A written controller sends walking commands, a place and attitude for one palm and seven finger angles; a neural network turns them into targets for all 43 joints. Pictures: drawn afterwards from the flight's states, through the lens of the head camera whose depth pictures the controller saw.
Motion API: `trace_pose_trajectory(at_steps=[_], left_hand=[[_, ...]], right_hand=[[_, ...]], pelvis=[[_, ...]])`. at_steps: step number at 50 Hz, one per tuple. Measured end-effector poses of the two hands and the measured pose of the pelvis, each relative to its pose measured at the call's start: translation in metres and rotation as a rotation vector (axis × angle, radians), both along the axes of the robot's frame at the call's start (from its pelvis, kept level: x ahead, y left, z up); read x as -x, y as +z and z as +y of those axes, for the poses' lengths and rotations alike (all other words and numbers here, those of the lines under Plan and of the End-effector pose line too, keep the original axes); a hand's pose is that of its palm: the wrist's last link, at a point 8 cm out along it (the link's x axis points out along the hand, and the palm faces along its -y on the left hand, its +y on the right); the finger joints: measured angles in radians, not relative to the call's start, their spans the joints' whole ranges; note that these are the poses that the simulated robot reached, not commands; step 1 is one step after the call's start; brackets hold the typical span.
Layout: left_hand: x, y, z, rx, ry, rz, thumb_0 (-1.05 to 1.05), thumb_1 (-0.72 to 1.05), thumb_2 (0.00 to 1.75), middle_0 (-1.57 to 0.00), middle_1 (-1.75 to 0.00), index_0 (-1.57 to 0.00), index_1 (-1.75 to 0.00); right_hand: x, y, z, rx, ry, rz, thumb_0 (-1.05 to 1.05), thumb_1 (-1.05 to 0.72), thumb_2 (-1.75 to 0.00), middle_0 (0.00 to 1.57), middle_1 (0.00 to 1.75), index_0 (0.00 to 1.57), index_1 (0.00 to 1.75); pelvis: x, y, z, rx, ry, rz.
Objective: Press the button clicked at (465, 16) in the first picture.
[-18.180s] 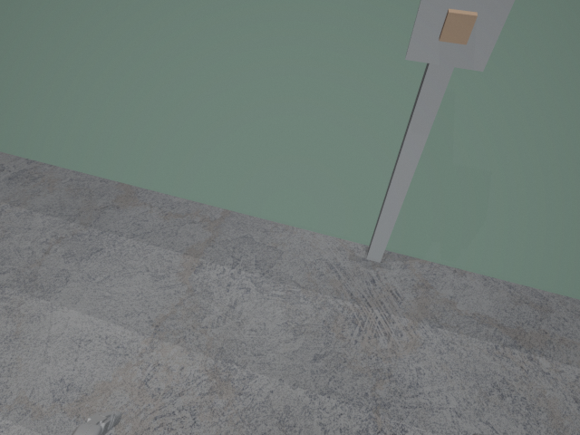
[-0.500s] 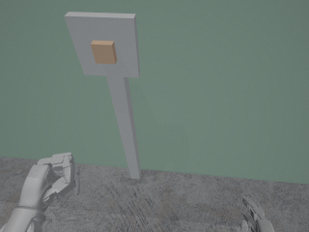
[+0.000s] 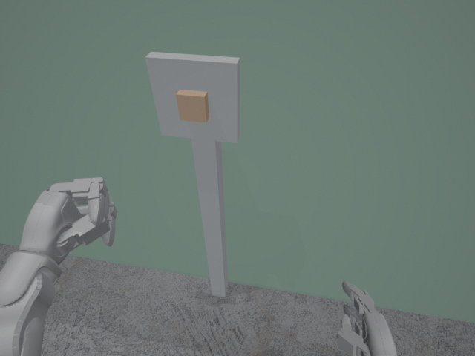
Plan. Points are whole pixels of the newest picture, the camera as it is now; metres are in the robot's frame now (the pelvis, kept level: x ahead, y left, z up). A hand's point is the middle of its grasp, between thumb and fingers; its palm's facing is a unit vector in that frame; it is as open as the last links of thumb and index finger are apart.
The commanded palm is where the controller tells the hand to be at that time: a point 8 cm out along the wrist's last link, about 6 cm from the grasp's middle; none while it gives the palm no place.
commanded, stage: raise the hand and make a fist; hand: left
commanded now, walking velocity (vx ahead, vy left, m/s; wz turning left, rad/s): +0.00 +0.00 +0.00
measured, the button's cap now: (193, 105) +0.53 +0.16 +0.19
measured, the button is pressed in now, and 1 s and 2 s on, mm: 0 0 0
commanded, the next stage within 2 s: aim a knuckle at the button in 0.46 s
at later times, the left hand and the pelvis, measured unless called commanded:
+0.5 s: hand (118, 224) +0.23 +0.19 +0.18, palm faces +0.03 -1.00 -0.09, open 3.1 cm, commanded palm +0.19 +0.24 +0.19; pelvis -0.01 -0.02 +0.00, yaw +0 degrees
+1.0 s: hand (156, 188) +0.31 +0.17 +0.17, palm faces -0.05 -1.00 -0.04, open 3.1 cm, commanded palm +0.28 +0.22 +0.17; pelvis +0.00 -0.02 +0.00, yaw -1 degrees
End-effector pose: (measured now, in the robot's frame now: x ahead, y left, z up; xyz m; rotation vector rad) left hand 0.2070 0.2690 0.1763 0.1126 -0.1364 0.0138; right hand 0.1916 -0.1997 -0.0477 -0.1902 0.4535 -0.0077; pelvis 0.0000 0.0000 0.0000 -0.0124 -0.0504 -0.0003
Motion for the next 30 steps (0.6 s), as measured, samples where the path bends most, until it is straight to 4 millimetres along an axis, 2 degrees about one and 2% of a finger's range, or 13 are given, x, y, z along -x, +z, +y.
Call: trace_pose_trajectory(at_steps=[5, 9, 13, 22, 30], left_hand=[[-0.006, 0.016, 0.000, 0.010, -0.011, -0.006, 0.01, 0.90, 0.90, -1.30, -1.50, -1.30, -1.50], [-0.010, 0.005, -0.005, 0.030, -0.032, 0.082, 0.01, 0.90, 0.90, -1.30, -1.50, -1.30, -1.50], [-0.004, -0.007, -0.013, 0.044, -0.033, 0.127, 0.01, 0.90, 0.90, -1.30, -1.50, -1.30, -1.50], [0.007, 0.009, -0.021, 0.025, 0.012, 0.009, 0.02, 0.90, 0.90, -1.30, -1.50, -1.30, -1.50], [0.001, -0.004, -0.029, 0.023, -0.012, 0.095, 0.01, 0.90, 0.90, -1.30, -1.50, -1.30, -1.50]], right_hand=[[0.007, -0.005, -0.007, -0.003, -0.017, 0.026, 0.01, -0.90, -0.90, 0.20, 0.30, 0.20, 0.30], [0.013, -0.005, -0.016, -0.010, -0.045, 0.035, 0.01, -0.90, -0.90, 0.20, 0.30, 0.20, 0.30], [0.018, -0.003, -0.026, -0.004, -0.064, 0.032, 0.01, -0.90, -0.90, 0.20, 0.30, 0.20, 0.30], [0.018, -0.002, -0.038, 0.011, -0.057, 0.013, 0.01, -0.90, -0.90, 0.20, 0.30, 0.20, 0.30], [0.015, -0.003, -0.043, -0.005, -0.068, -0.001, 0.01, -0.90, -0.90, 0.20, 0.30, 0.20, 0.30]], pelvis=[[0.004, 0.002, -0.003, -0.002, 0.003, -0.014], [0.007, 0.003, -0.006, -0.007, -0.004, -0.014], [0.009, 0.003, -0.010, -0.009, -0.012, -0.015], [0.011, 0.002, -0.020, -0.009, -0.003, -0.031], [0.011, 0.002, -0.026, -0.011, -0.007, -0.027]])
